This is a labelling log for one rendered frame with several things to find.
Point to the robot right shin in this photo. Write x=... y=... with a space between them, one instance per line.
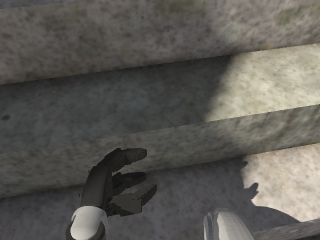
x=221 y=209

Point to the robot left forearm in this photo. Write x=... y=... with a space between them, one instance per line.
x=87 y=223

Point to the right robot thigh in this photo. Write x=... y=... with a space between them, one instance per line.
x=226 y=225

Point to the left robot hand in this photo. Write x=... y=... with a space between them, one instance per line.
x=101 y=186

